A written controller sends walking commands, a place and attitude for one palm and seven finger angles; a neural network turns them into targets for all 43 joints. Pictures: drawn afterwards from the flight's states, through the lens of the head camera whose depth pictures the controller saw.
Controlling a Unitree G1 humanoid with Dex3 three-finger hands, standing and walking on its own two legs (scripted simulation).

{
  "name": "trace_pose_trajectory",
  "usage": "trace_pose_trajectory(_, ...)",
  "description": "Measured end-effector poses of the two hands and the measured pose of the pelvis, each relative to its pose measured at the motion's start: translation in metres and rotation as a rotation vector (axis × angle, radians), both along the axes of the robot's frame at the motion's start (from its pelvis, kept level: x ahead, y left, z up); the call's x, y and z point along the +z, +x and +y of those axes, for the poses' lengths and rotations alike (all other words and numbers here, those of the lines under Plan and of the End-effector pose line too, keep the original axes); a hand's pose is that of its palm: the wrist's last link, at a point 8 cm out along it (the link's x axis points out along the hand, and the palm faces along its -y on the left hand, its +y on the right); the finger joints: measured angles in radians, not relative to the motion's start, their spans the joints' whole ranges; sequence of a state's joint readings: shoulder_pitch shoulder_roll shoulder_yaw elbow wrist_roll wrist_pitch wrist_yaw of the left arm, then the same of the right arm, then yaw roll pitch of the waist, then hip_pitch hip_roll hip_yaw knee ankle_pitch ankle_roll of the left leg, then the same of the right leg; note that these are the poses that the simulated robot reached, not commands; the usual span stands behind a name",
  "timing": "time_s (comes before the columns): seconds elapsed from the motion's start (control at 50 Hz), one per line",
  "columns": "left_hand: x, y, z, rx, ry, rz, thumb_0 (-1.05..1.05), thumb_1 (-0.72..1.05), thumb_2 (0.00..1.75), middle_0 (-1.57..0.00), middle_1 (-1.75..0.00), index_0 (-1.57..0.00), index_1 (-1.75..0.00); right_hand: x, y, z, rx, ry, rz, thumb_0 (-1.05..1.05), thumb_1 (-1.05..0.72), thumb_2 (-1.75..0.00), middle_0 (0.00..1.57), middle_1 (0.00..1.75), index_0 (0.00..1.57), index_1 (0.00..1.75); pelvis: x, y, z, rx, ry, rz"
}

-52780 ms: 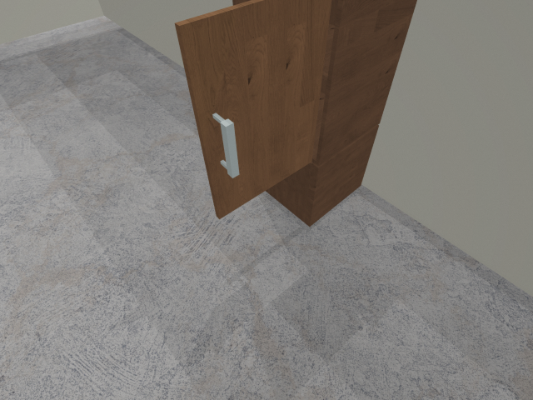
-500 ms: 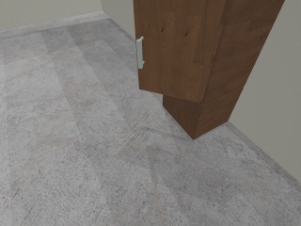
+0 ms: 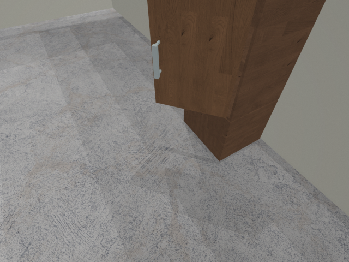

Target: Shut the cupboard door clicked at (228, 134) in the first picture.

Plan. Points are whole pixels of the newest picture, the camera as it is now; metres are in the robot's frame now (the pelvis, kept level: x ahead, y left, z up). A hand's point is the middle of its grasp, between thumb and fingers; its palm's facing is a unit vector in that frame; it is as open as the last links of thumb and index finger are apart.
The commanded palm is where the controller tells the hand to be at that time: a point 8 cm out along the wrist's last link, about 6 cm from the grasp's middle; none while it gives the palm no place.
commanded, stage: look to check the result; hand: left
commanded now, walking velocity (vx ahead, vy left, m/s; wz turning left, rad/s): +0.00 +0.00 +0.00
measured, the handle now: (157, 60) +0.97 +0.12 -0.05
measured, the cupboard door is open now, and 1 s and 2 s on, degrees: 41 41 41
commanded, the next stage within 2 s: walk to a spot facing it in 0.44 s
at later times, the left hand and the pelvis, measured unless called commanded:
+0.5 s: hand out of the picture +0.03 +0.18 -0.17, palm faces +0.02 -0.97 -0.23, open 7.4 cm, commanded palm none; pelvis +0.02 -0.02 +0.00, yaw +0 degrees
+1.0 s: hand out of the picture +0.02 +0.22 -0.21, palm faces +0.23 -0.95 -0.21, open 7.4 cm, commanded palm none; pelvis +0.02 +0.02 -0.03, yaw +13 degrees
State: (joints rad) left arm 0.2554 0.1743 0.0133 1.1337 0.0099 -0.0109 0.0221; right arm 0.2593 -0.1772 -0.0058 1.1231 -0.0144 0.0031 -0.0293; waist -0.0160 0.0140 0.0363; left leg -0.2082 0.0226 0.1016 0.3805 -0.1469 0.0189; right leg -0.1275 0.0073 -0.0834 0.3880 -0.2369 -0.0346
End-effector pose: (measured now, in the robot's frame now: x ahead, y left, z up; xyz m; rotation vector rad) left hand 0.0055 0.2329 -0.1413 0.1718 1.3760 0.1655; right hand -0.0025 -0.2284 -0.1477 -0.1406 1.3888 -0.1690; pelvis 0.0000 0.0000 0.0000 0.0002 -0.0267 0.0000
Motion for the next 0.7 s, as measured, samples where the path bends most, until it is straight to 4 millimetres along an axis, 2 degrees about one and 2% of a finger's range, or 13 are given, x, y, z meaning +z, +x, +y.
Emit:
trace_pose_trajectory(0.16, 0.003, 0.006, 0.003, 0.003, 0.023, 0.001, 0.00, 0.90, 0.90, -0.19, -0.30, -0.20, -0.30, 0.000, 0.016, -0.007, 0.011, 0.002, -0.012, 0.01, -0.91, -0.90, 0.20, 0.30, 0.20, 0.30, 0.001, 0.007, -0.005, 0.001, 0.001, -0.001)
trace_pose_trajectory(0.56, 0.003, 0.028, -0.007, -0.002, 0.019, -0.012, 0.00, 0.90, 0.90, -0.20, -0.30, -0.20, -0.30, 0.006, 0.048, -0.036, 0.034, -0.046, -0.037, 0.01, -0.91, -0.90, 0.20, 0.30, 0.20, 0.30, 0.001, 0.022, -0.017, 0.005, 0.004, 0.002)
trace_pose_trajectory(0.7, 0.001, 0.036, -0.007, 0.024, 0.031, -0.033, 0.00, 0.90, 0.90, -0.20, -0.30, -0.20, -0.30, 0.003, 0.053, -0.034, 0.047, -0.038, -0.030, 0.01, -0.91, -0.90, 0.19, 0.30, 0.20, 0.30, -0.002, 0.025, -0.019, 0.032, 0.005, 0.005)
